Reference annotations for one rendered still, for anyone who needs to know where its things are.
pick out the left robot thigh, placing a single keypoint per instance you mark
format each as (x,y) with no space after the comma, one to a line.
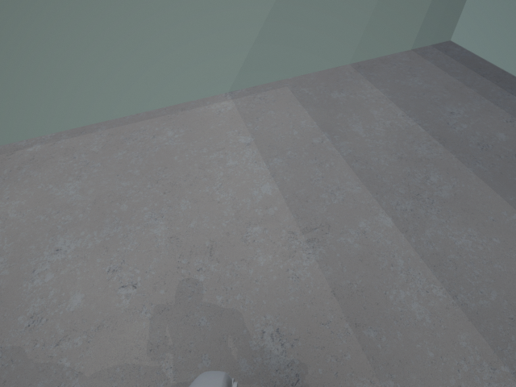
(214,379)

